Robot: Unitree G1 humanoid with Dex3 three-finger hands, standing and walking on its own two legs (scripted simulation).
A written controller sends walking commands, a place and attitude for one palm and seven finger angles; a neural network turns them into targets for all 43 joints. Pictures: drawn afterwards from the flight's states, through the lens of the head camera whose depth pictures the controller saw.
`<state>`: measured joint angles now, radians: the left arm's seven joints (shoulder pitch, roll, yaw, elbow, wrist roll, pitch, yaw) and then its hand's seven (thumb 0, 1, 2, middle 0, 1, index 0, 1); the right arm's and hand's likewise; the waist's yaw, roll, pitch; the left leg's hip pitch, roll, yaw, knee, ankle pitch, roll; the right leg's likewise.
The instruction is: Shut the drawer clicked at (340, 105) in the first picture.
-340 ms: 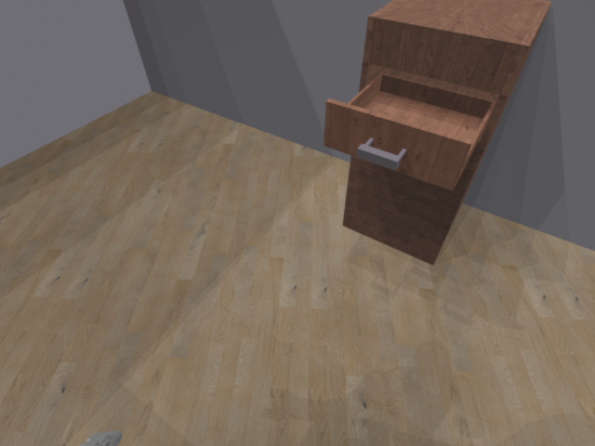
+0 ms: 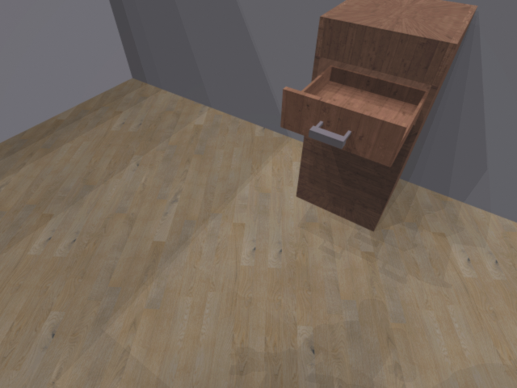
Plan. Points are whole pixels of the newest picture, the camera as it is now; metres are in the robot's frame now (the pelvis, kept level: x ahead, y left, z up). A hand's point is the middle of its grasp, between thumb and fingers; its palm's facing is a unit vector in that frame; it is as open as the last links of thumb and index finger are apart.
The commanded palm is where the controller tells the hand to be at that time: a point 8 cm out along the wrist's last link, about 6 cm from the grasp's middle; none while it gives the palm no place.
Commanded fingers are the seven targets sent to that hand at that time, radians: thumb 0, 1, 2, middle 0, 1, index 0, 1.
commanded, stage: stand and wait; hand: left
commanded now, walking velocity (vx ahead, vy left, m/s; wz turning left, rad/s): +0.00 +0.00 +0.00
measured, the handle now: (330, 133) +0.84 -0.17 -0.08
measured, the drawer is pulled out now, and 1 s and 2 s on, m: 0.28 0.28 0.28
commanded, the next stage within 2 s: look at it before walking up in 0.48 s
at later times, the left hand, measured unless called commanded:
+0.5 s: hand out of the picture +0.07 +0.25 -0.15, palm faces -0.02 -0.94 -0.33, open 7.4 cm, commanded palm none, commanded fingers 0.00 0.90 0.90 -0.20 -0.30 -0.20 -0.30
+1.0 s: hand out of the picture +0.08 +0.25 -0.15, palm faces -0.03 -0.94 -0.33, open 7.4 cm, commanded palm none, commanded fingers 0.00 0.90 0.90 -0.20 -0.30 -0.20 -0.30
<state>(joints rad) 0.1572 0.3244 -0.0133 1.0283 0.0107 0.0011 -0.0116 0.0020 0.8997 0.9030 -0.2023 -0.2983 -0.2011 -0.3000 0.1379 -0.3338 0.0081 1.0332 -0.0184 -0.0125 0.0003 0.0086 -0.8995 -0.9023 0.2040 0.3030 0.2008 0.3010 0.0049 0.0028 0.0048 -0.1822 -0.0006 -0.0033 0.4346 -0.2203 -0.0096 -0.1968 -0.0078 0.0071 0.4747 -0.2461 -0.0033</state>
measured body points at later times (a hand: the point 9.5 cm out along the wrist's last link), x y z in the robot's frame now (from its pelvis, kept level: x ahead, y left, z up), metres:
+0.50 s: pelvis +0.00 +0.00 +0.00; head +0.00 +0.00 +0.45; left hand +0.07 +0.30 -0.13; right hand +0.06 -0.29 -0.13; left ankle +0.01 +0.13 -0.74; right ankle +0.01 -0.12 -0.74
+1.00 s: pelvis +0.01 +0.00 +0.00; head +0.01 +0.00 +0.45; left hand +0.08 +0.30 -0.13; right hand +0.08 -0.29 -0.13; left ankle +0.01 +0.13 -0.74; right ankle +0.01 -0.12 -0.74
